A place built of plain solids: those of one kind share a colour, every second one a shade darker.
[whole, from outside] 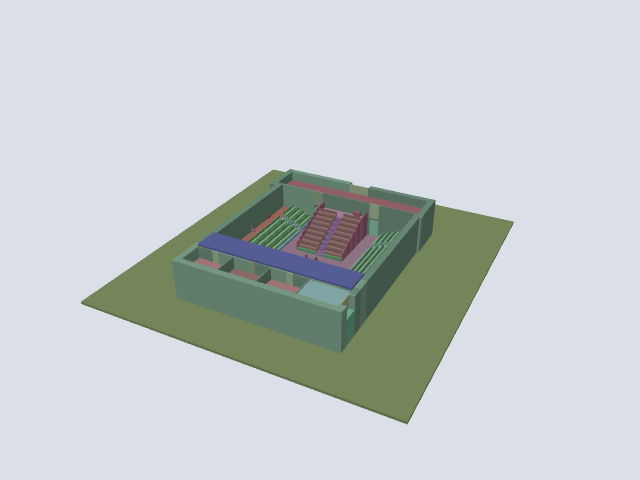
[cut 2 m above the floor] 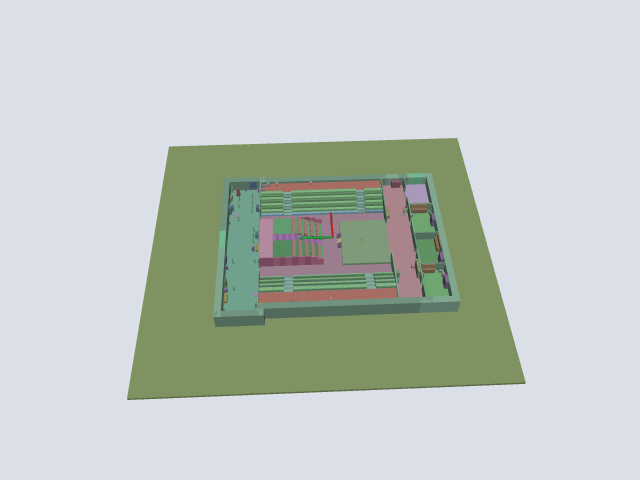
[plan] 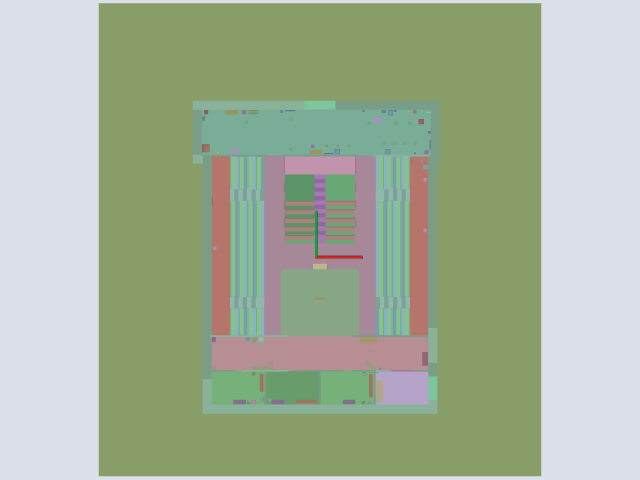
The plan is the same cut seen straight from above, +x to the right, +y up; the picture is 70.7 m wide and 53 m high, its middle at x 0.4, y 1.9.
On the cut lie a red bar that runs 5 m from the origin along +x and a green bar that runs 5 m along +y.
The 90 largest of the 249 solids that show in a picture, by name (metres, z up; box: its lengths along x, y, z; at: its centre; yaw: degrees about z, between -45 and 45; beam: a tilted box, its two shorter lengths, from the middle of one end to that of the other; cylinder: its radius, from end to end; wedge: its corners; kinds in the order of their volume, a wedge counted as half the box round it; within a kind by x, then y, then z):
{
 "ground_under_all_1": {"box": [48.86, 52.24, 0.4], "at": [0.4, 1.93, -0.75]},
 "wall_1": {"box": [1.0, 6.95, 6.4], "at": [-13.15, 13.8, 2.6]},
 "wall_2": {"box": [2.01, 1.0, 6.4], "at": [-12.65, 10.82, 2.6]},
 "wall_3": {"box": [1.0, 5.63, 6.4], "at": [-12.05, -14.46, 2.6]},
 "wall_4": {"box": [1.0, 5.63, 6.4], "at": [-12.05, -10.64, 2.6]},
 "wall_5": {"box": [1.0, 20.95, 6.4], "at": [-12.05, 0.85, 2.6]},
 "wall_6": {"box": [2.64, 0.2, 6.4], "at": [-10.43, -12.55, 2.6]},
 "wall_7": {"box": [7.84, 1.0, 6.4], "at": [-8.63, -16.78, 2.6]},
 "wall_8": {"box": [6.25, 0.2, 6.4], "at": [-8.63, 11.22, 2.6]},
 "wall_9": {"box": [6.15, 0.2, 6.4], "at": [-8.57, 11.22, 2.6]},
 "wall_10": {"box": [12.35, 1.0, 6.4], "at": [-7.48, 16.78, 2.6]},
 "wall_11": {"box": [8.65, 0.2, 6.4], "at": [-7.43, -8.72, 2.6]},
 "wall_12": {"box": [0.2, 4.03, 6.4], "at": [-5.62, -14.46, 2.6]},
 "wall_13": {"box": [5.08, 0.2, 6.4], "at": [-5.62, -12.55, 2.6]},
 "wall_14": {"box": [2.64, 0.2, 6.4], "at": [-4.4, -12.55, 2.6]},
 "wall_15": {"box": [7.84, 1.0, 6.4], "at": [-2.6, -16.78, 2.6]},
 "wall_16": {"box": [8.5, 0.2, 6.4], "at": [0.4, 11.22, 2.6]},
 "wall_17": {"box": [0.2, 4.03, 6.4], "at": [0.42, -14.46, 2.6]},
 "wall_18": {"box": [5.08, 0.2, 6.4], "at": [0.42, -12.55, 2.6]},
 "wall_19": {"box": [2.64, 0.2, 6.4], "at": [1.64, -12.55, 2.6]},
 "wall_20": {"box": [7.84, 1.0, 6.4], "at": [3.43, -16.78, 2.6]},
 "wall_21": {"box": [2.64, 0.2, 6.4], "at": [5.23, -12.55, 2.6]},
 "wall_22": {"box": [0.2, 4.03, 6.4], "at": [6.45, -14.46, 2.6]},
 "wall_23": {"box": [11.55, 1.0, 6.4], "at": [7.88, 16.78, 2.6]},
 "wall_24": {"box": [8.65, 0.2, 6.4], "at": [8.23, -8.72, 2.6]},
 "wall_25": {"box": [6.15, 0.2, 6.4], "at": [9.38, 11.22, 2.6]},
 "wall_26": {"box": [6.25, 0.2, 6.4], "at": [9.43, 11.22, 2.6]},
 "wall_27": {"box": [7.8, 1.0, 6.4], "at": [9.45, -16.78, 2.6]},
 "wall_28": {"box": [1.0, 1.51, 6.4], "at": [12.85, -16.52, 2.6]},
 "wall_29": {"box": [1.0, 1.51, 6.4], "at": [12.85, -12.41, 2.6]},
 "wall_30": {"box": [1.0, 5.63, 6.4], "at": [12.85, -10.64, 2.6]},
 "wall_31": {"box": [1.0, 20.95, 6.4], "at": [12.85, 0.85, 2.6]},
 "wall_32": {"box": [1.21, 1.0, 6.4], "at": [13.05, 10.82, 2.6]},
 "wall_33": {"box": [1.0, 6.95, 6.4], "at": [13.15, 13.8, 2.6]},
 "step_side_tier_1": {"box": [0.95, 2.98, 2.2], "at": [-9.07, -7.14, 0.5]},
 "step_side_tier_2": {"box": [0.95, 10.64, 2.2], "at": [-9.07, 0.92, 0.5]},
 "step_side_tier_3": {"box": [0.95, 3.64, 2.2], "at": [-9.07, 9.3, 0.5]},
 "step_side_tier_4": {"box": [0.95, 2.98, 1.8], "at": [-8.12, -7.14, 0.3]},
 "step_side_tier_5": {"box": [0.95, 10.64, 1.8], "at": [-8.12, 0.92, 0.3]},
 "step_side_tier_6": {"box": [0.95, 3.64, 1.8], "at": [-8.12, 9.3, 0.3]},
 "step_side_tier_7": {"box": [0.95, 2.98, 1.4], "at": [-7.17, -7.14, 0.1]},
 "step_side_tier_8": {"box": [0.95, 10.64, 1.4], "at": [-7.17, 0.92, 0.1]},
 "step_side_tier_9": {"box": [0.95, 3.64, 1.4], "at": [-7.17, 9.3, 0.1]},
 "step_side_tier_10": {"box": [0.95, 10.64, 1.0], "at": [-6.22, 0.92, -0.1]},
 "step_side_tier_11": {"box": [0.95, 3.64, 1.0], "at": [-6.22, 9.3, -0.1]},
 "step_side_tier_12": {"box": [0.95, 10.64, 1.0], "at": [7.03, 0.92, -0.1]},
 "step_side_tier_13": {"box": [0.95, 3.64, 1.0], "at": [7.03, 9.3, -0.1]},
 "step_side_tier_14": {"box": [0.95, 2.98, 1.4], "at": [7.97, -7.14, 0.1]},
 "step_side_tier_15": {"box": [0.95, 10.64, 1.4], "at": [7.97, 0.92, 0.1]},
 "step_side_tier_16": {"box": [0.95, 3.64, 1.4], "at": [7.97, 9.3, 0.1]},
 "step_side_tier_17": {"box": [0.95, 2.98, 1.8], "at": [8.93, -7.14, 0.3]},
 "step_side_tier_18": {"box": [0.95, 10.64, 1.8], "at": [8.93, 0.92, 0.3]},
 "step_side_tier_19": {"box": [0.95, 3.64, 1.8], "at": [8.93, 9.3, 0.3]},
 "step_side_tier_20": {"box": [0.95, 2.98, 2.2], "at": [9.88, -7.14, 0.5]},
 "step_side_tier_21": {"box": [0.95, 10.64, 2.2], "at": [9.88, 0.92, 0.5]},
 "step_side_tier_22": {"box": [0.95, 3.64, 2.2], "at": [9.88, 9.3, 0.5]},
 "step_side_head_1": {"box": [2.0, 19.75, 2.2], "at": [-10.55, 1.25, 0.5]},
 "step_side_head_2": {"box": [2.0, 19.75, 2.2], "at": [11.35, 1.25, 0.5]},
 "floor_gangway_1": {"box": [12.3, 19.95, 0.6], "at": [0.4, 1.25, -0.3]},
 "step_front_tier_1": {"box": [3.26, 0.95, 1.0], "at": [-1.85, 2.0, -0.1]},
 "step_front_tier_2": {"box": [3.26, 0.95, 1.4], "at": [-1.85, 2.95, 0.1]},
 "step_front_tier_3": {"box": [3.26, 0.95, 1.8], "at": [-1.85, 3.9, 0.3]},
 "step_front_tier_4": {"box": [3.26, 0.95, 2.2], "at": [-1.85, 4.85, 0.5]},
 "step_front_tier_5": {"box": [3.26, 0.95, 2.6], "at": [-1.85, 5.8, 0.7]},
 "step_front_tier_6": {"box": [3.26, 0.95, 3.0], "at": [-1.85, 6.75, 0.9]},
 "step_front_tier_7": {"box": [3.26, 0.95, 3.4], "at": [-1.85, 7.7, 1.1]},
 "step_front_tier_8": {"box": [3.26, 0.95, 3.8], "at": [-1.85, 8.65, 1.3]},
 "step_front_tier_9": {"box": [3.26, 0.95, 1.4], "at": [2.65, 2.95, 0.1]},
 "step_front_tier_10": {"box": [3.26, 0.95, 1.8], "at": [2.65, 3.9, 0.3]},
 "step_front_tier_11": {"box": [3.26, 0.95, 2.2], "at": [2.65, 4.85, 0.5]},
 "step_front_tier_12": {"box": [3.26, 0.95, 2.6], "at": [2.65, 5.8, 0.7]},
 "step_front_tier_13": {"box": [3.26, 0.95, 3.0], "at": [2.65, 6.75, 0.9]},
 "step_front_tier_14": {"box": [3.26, 0.95, 3.4], "at": [2.65, 7.7, 1.1]},
 "step_front_tier_15": {"box": [3.26, 0.95, 3.8], "at": [2.65, 8.65, 1.3]},
 "floor_backstage_1": {"box": [24.1, 3.83, 1.0], "at": [0.4, -10.64, -0.1]},
 "floor_foyer_1": {"box": [25.5, 5.15, 0.6], "at": [0.0, 13.8, -0.3]},
 "floor_dressing_1": {"box": [6.04, 3.83, 1.0], "at": [-8.63, -14.46, -0.1]},
 "floor_dressing_2": {"box": [6.04, 3.83, 1.0], "at": [-2.6, -14.46, -0.1]},
 "floor_dressing_3": {"box": [6.04, 3.83, 1.0], "at": [3.43, -14.46, -0.1]},
 "platform_thrust_1": {"box": [8.6, 7.4, 1.0], "at": [0.4, -5.03, -0.1]},
 "step_front_head_1": {"box": [7.76, 2.0, 3.8], "at": [0.4, 10.12, 1.3]},
 "ceil_foyer_1": {"box": [25.5, 5.15, 0.3], "at": [0.0, 13.8, 4.15]},
 "ceil_backstage_1": {"box": [24.1, 3.83, 0.3], "at": [0.4, -10.64, 6.05]},
 "door_leaf_1": {"box": [3.4, 0.97, 3.87], "at": [0.4, 16.79, 1.33]},
 "door_leaf_2": {"box": [0.97, 2.6, 4.27], "at": [12.87, -14.46, 1.53]},
 "floor_dock_1": {"box": [6.0, 3.83, 1.0], "at": [9.45, -14.46, -0.1]},
 "ceil_dressing_1": {"box": [6.04, 3.83, 0.3], "at": [-8.63, -14.46, 3.8]},
 "ceil_dressing_2": {"box": [6.04, 3.83, 0.3], "at": [-2.6, -14.46, 3.8]},
 "ceil_dressing_3": {"box": [6.04, 3.83, 0.3], "at": [3.43, -14.46, 3.8]},
 "ceil_dock_1": {"box": [6.0, 3.83, 0.3], "at": [9.45, -14.46, 5.55]}
}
